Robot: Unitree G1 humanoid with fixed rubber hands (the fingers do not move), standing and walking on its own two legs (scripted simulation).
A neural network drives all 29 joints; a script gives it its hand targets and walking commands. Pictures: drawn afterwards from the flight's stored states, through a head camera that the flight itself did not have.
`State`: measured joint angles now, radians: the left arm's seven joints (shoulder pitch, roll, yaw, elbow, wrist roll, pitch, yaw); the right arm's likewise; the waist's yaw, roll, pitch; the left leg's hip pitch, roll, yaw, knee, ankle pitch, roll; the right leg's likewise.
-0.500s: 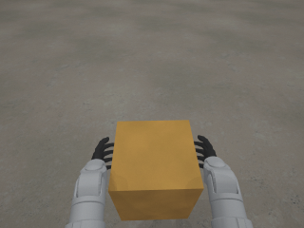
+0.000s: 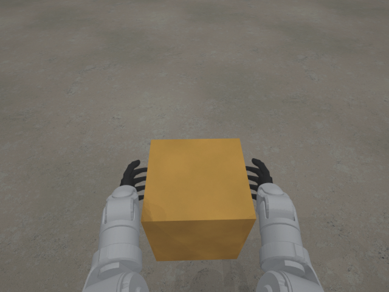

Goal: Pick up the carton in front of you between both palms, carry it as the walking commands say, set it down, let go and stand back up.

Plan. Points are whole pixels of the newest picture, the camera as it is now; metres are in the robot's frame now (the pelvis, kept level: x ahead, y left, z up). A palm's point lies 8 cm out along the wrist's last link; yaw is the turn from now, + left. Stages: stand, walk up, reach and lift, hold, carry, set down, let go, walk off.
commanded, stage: set down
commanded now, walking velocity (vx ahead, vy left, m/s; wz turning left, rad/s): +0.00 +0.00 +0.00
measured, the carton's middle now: (196, 202) +0.34 -0.01 -0.04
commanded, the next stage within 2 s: none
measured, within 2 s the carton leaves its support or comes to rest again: neither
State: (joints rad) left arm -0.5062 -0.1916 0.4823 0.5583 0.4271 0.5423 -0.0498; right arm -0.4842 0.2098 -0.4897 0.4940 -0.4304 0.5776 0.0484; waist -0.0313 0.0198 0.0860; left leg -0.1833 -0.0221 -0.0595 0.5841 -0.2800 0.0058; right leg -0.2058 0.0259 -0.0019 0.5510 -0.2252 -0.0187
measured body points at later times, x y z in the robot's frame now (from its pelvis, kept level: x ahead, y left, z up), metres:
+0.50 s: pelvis -0.02 +0.01 -0.10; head +0.19 +0.00 +0.30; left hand +0.40 +0.12 -0.18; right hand +0.37 -0.19 -0.18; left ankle +0.03 +0.12 -0.73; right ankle +0.05 -0.11 -0.73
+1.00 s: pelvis -0.05 +0.01 -0.23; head +0.22 -0.01 +0.13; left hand +0.46 +0.09 -0.32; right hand +0.41 -0.21 -0.32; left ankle +0.03 +0.12 -0.73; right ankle +0.05 -0.11 -0.73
